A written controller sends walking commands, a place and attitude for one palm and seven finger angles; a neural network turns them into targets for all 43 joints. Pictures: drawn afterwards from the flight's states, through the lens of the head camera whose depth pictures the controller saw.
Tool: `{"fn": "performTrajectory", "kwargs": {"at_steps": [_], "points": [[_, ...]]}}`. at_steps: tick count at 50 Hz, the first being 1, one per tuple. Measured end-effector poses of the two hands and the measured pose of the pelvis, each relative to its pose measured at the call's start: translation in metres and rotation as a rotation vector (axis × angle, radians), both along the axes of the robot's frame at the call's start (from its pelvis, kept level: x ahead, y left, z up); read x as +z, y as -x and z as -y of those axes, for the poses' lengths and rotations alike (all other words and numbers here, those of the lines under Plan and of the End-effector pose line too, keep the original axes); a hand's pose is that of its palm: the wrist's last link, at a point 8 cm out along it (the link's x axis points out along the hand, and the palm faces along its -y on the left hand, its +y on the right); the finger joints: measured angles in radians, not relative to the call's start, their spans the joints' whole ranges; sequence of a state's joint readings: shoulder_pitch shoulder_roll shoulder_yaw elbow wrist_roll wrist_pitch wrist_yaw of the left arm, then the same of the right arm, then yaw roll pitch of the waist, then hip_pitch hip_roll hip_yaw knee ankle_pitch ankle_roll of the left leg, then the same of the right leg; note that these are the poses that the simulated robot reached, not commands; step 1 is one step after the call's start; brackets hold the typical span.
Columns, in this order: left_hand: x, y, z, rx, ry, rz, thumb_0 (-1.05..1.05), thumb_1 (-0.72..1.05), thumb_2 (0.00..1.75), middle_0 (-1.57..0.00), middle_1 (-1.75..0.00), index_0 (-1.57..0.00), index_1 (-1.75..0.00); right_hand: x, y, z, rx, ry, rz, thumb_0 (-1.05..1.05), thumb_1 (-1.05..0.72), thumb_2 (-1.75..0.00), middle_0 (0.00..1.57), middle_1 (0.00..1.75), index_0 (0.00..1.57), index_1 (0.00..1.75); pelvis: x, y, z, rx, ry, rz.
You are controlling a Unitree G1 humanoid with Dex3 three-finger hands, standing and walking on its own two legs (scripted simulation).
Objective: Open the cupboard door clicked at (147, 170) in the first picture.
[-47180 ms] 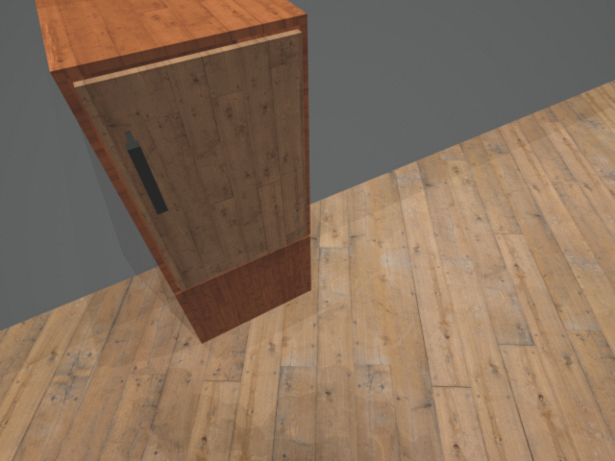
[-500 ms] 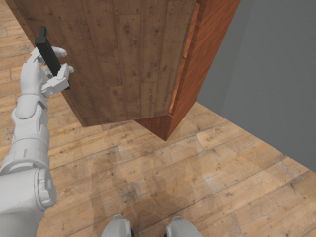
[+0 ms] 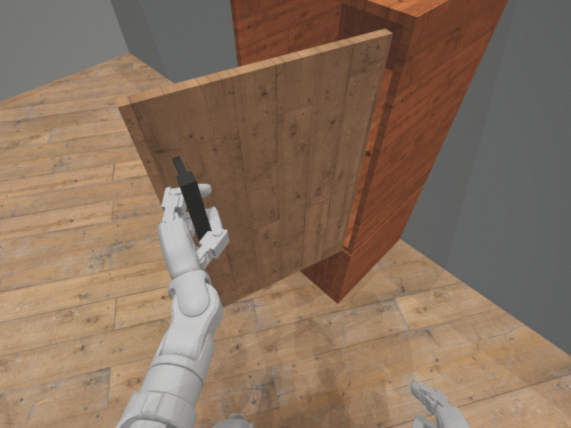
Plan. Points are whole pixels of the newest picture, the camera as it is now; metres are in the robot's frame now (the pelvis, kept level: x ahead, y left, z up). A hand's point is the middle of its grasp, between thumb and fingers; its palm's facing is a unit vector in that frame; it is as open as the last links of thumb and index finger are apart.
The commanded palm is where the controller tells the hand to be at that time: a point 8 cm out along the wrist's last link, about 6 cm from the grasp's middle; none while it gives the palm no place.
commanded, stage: pull the door open along its arc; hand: left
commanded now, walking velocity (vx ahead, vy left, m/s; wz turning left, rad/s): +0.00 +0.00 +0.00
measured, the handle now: (193, 206) +0.42 +0.15 +0.07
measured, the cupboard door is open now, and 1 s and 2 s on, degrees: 73 87 91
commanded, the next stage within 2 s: open thumb and fingers to let go in 0.22 s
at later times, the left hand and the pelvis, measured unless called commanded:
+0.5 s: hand (261, 267) +0.32 +0.05 +0.07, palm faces +0.37 -0.93 -0.01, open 6.3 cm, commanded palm +0.27 +0.09 +0.07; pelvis -0.01 -0.03 +0.00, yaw +2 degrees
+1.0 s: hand (259, 267) +0.32 +0.05 +0.07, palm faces +0.34 -0.94 -0.01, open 14.3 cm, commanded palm +0.28 +0.08 +0.07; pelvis +0.00 -0.02 +0.00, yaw +2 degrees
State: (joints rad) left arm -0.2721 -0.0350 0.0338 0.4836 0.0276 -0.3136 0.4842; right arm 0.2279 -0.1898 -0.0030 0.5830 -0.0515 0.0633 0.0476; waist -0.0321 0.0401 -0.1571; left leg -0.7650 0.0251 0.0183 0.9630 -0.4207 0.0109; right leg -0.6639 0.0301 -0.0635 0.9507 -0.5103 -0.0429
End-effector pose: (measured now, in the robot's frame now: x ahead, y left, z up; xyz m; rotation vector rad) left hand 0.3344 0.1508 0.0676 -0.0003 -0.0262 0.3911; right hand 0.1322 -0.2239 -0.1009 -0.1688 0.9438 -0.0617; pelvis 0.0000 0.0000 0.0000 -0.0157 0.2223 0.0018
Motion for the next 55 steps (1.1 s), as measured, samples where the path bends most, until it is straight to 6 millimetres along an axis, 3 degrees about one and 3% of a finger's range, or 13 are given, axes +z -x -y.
{"fn": "performTrajectory", "kwargs": {"at_steps": [16, 24, 30, 43, 55], "points": [[0.001, 0.064, 0.062, -0.045, 0.024, -0.019, 0.00, 0.70, 0.75, -0.34, -1.34, -0.35, -1.33, 0.001, 0.004, 0.024, 0.017, -0.008, 0.033, 0.01, -0.90, -0.89, 0.20, 0.30, 0.20, 0.30, 0.005, 0.006, 0.022, 0.016, -0.029, 0.047], [-0.001, 0.056, 0.065, -0.019, -0.006, -0.023, 0.00, 0.64, 0.77, -0.37, -1.33, -0.37, -1.33, 0.000, -0.012, 0.027, 0.024, 0.010, 0.059, 0.01, -0.90, -0.90, 0.20, 0.30, 0.20, 0.30, 0.003, 0.009, 0.029, 0.028, -0.033, 0.045], [0.000, 0.051, 0.058, -0.013, -0.001, -0.031, 0.01, 0.42, 0.69, -0.37, -1.30, -0.36, -1.30, 0.001, -0.021, 0.022, 0.041, -0.009, 0.067, 0.01, -0.90, -0.90, 0.20, 0.30, 0.20, 0.30, 0.003, 0.005, 0.029, 0.029, -0.037, 0.036], [-0.002, 0.053, 0.059, -0.037, 0.004, -0.030, 0.00, -0.30, 0.38, -0.31, -1.19, -0.31, -1.19, 0.000, -0.022, 0.016, 0.038, -0.005, 0.049, 0.01, -0.90, -0.89, 0.20, 0.30, 0.20, 0.30, 0.002, -0.002, 0.022, 0.025, -0.031, 0.029], [-0.002, 0.054, 0.058, -0.060, -0.004, -0.028, -0.01, -0.48, 0.30, -0.33, -0.81, -0.31, -0.83, -0.001, -0.022, 0.007, 0.039, -0.005, 0.056, 0.01, -0.90, -0.89, 0.20, 0.30, 0.20, 0.30, 0.000, -0.001, 0.015, 0.026, -0.021, 0.029]]}}
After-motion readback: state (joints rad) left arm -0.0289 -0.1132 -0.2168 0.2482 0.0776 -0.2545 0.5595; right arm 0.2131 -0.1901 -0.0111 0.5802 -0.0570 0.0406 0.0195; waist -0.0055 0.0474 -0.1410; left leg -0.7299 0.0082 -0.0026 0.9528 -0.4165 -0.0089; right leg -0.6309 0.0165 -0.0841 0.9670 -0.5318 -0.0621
